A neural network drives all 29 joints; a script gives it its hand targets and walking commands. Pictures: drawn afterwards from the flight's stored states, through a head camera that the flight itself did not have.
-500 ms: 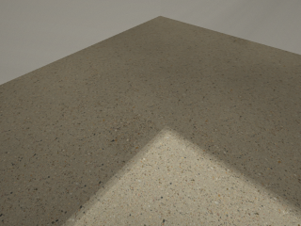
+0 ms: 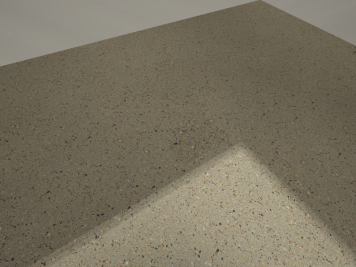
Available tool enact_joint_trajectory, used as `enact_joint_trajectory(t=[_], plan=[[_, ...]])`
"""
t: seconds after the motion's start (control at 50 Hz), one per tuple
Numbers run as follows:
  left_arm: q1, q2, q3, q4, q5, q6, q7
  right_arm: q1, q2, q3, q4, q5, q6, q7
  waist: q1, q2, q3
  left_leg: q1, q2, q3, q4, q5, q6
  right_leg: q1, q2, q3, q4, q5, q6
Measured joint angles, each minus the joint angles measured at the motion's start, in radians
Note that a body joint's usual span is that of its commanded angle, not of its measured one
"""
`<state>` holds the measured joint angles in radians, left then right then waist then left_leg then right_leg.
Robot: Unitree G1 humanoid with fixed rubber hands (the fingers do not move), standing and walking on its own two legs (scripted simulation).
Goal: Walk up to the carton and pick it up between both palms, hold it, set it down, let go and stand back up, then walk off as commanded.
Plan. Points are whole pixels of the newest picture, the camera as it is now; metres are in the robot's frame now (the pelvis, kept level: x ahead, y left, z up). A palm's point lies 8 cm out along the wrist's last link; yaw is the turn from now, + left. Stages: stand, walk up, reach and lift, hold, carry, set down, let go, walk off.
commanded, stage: walk up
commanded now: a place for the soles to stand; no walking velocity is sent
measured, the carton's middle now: out of the picture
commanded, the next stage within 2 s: none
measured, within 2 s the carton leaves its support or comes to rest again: neither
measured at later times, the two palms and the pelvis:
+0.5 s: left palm out of the picture -0.01 +0.42 -0.11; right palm (239, 230) +0.24 -0.15 -0.10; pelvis +0.03 +0.08 -0.01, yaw +23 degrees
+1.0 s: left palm out of the picture -0.12 +0.51 -0.12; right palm (142, 189) +0.36 +0.09 -0.09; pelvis +0.04 +0.21 -0.02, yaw +46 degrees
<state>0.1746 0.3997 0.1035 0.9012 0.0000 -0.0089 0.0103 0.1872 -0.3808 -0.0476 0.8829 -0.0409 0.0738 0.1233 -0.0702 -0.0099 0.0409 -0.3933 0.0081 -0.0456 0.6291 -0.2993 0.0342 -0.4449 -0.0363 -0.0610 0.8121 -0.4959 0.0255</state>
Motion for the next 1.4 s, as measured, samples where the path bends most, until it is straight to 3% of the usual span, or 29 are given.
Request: enact_joint_trajectory(t=[0.12,0.18,0.24,0.3,0.4,0.48,0.52,0.54,0.58,0.68,0.76,0.84,0.96,0.98,1.02,1.08,1.14,1.24,1.3,1.36,1.4], plan=[[0.001,0.0,0.0,-0.018,0.0,-0.001,0.007,0.0,0.0,0.0,-0.065,0.0,0.006,0.0,0.021,-0.001,-0.001,0.002,-0.083,-0.018,-0.043,0.026,0.023,-0.01,0.064,0.031,-0.052,0.069,-0.009],[0.003,0.001,-0.002,-0.023,0.0,-0.021,0.016,-0.001,0.001,0.0,-0.093,0.0,0.01,0.002,0.04,-0.002,-0.001,-0.002,-0.127,-0.018,-0.017,0.013,0.03,0.033,0.056,0.039,-0.222,0.22,-0.059],[0.002,0.0,-0.011,-0.03,0.0,-0.029,0.021,-0.002,0.004,0.0,-0.094,-0.004,0.017,0.007,0.05,0.03,-0.001,-0.046,-0.111,-0.019,0.174,-0.022,0.012,0.068,0.039,-0.008,-0.228,0.23,-0.071],[0.002,0.0,-0.011,-0.042,0.0,-0.038,0.023,-0.004,0.003,0.0,-0.095,-0.008,0.013,0.019,0.054,0.039,-0.001,-0.075,-0.05,-0.022,0.281,-0.023,0.003,0.098,0.009,-0.056,-0.242,0.21,-0.061],[0.002,0.0,-0.012,-0.047,0.0,-0.046,0.023,-0.007,0.001,0.0,-0.095,-0.008,0.013,0.037,0.058,0.043,-0.001,-0.077,0.07,-0.022,0.264,-0.025,0.0,0.137,-0.042,-0.146,-0.242,0.18,-0.03],[0.002,0.0,-0.012,-0.038,0.0,-0.046,0.021,-0.013,-0.002,-0.004,-0.096,-0.008,-0.006,0.038,0.058,0.042,-0.01,-0.063,0.089,-0.021,0.077,-0.027,-0.001,0.143,-0.099,-0.224,-0.233,0.161,0.011],[0.002,0.004,-0.011,-0.014,0.0,-0.041,0.02,-0.014,0.003,-0.004,-0.096,-0.008,-0.024,0.037,0.058,0.005,-0.006,-0.04,0.04,-0.02,0.029,-0.042,-0.048,0.117,-0.143,-0.187,-0.144,0.12,0.013],[0.002,0.004,-0.011,0.004,0.0,-0.036,0.015,-0.014,0.003,-0.004,-0.095,-0.008,-0.034,0.037,0.059,0.001,-0.006,-0.037,0.024,-0.026,0.028,-0.037,-0.051,0.09,-0.127,-0.135,-0.073,0.058,0.012],[0.002,0.005,-0.011,0.037,0.0,-0.032,0.011,-0.014,0.003,-0.004,-0.095,-0.008,-0.043,0.035,0.055,0.001,-0.007,-0.023,0.002,-0.037,0.022,-0.03,-0.032,0.049,-0.076,-0.056,0.012,-0.03,0.012],[0.002,0.005,-0.011,0.035,0.0,-0.044,0.0,-0.014,0.003,-0.004,-0.095,-0.008,-0.025,0.02,0.035,-0.003,-0.009,0.023,-0.068,-0.057,0.006,-0.034,-0.009,0.008,-0.012,0.027,-0.003,-0.018,0.007],[0.003,0.001,-0.013,0.001,0.0,-0.077,0.0,-0.016,0.003,-0.004,-0.094,-0.008,0.0,0.019,0.056,0.009,-0.014,0.019,-0.111,-0.059,0.067,-0.058,0.004,0.055,-0.01,0.025,-0.169,0.189,-0.026],[0.003,0.002,-0.015,-0.023,0.0,-0.077,0.0,-0.016,0.001,-0.004,-0.095,-0.008,0.017,0.022,0.067,0.04,-0.015,-0.03,-0.06,-0.038,0.258,-0.071,0.002,0.149,-0.044,-0.056,-0.201,0.151,-0.021],[0.003,0.004,-0.012,-0.003,0.0,-0.076,0.0,-0.046,-0.026,-0.006,-0.097,-0.008,0.006,0.044,0.085,0.041,-0.019,-0.042,0.072,-0.039,0.205,-0.073,0.0,0.255,-0.108,-0.166,-0.215,0.1,0.038],[0.003,0.004,-0.012,0.009,0.0,-0.076,0.0,-0.047,-0.03,-0.01,-0.097,-0.008,-0.004,0.044,0.084,0.041,-0.027,-0.041,0.08,-0.038,0.157,-0.072,0.0,0.261,-0.121,-0.185,-0.211,0.09,0.049],[0.002,0.008,-0.012,0.037,0.0,-0.067,0.0,-0.049,-0.031,-0.014,-0.097,-0.008,-0.029,0.044,0.071,0.013,-0.027,-0.028,0.04,-0.037,0.12,-0.079,-0.041,0.237,-0.171,-0.174,-0.116,0.058,0.048],[0.002,0.008,-0.015,0.075,0.0,-0.053,-0.004,-0.043,-0.03,-0.014,-0.096,-0.007,-0.044,0.041,0.055,0.008,-0.027,0.001,-0.008,-0.061,0.088,-0.068,-0.04,0.13,-0.103,-0.028,0.11,-0.025,0.031],[0.002,0.008,-0.016,0.069,0.0,-0.057,-0.01,-0.026,-0.03,-0.014,-0.096,-0.007,-0.037,0.022,0.046,0.005,-0.026,0.06,-0.048,-0.079,0.018,-0.049,-0.015,0.06,-0.057,0.019,0.125,-0.027,0.024],[0.002,0.009,-0.015,0.018,0.0,-0.089,-0.012,-0.011,-0.029,-0.014,-0.096,-0.007,-0.022,0.016,0.037,0.005,-0.023,0.126,-0.109,-0.111,-0.018,-0.065,-0.001,0.015,-0.02,0.04,-0.008,0.0,-0.005],[0.003,0.007,-0.017,0.002,0.0,-0.115,-0.012,-0.011,-0.029,-0.014,-0.094,-0.006,-0.019,0.014,0.059,0.014,-0.023,0.122,-0.131,-0.112,0.044,-0.098,0.0,0.056,-0.016,0.038,-0.175,0.254,-0.023],[0.003,0.006,-0.022,0.0,0.0,-0.116,-0.012,-0.011,-0.029,-0.014,-0.084,-0.006,-0.009,0.013,0.066,0.045,-0.022,0.05,-0.104,-0.084,0.254,-0.101,-0.002,0.132,-0.031,-0.025,-0.187,0.19,-0.019],[0.003,0.006,-0.022,-0.002,0.0,-0.116,-0.012,-0.013,-0.029,-0.014,-0.085,-0.005,-0.014,0.014,0.074,0.058,-0.023,0.009,-0.059,-0.073,0.302,-0.103,-0.005,0.183,-0.041,-0.068,-0.21,0.156,-0.012]])
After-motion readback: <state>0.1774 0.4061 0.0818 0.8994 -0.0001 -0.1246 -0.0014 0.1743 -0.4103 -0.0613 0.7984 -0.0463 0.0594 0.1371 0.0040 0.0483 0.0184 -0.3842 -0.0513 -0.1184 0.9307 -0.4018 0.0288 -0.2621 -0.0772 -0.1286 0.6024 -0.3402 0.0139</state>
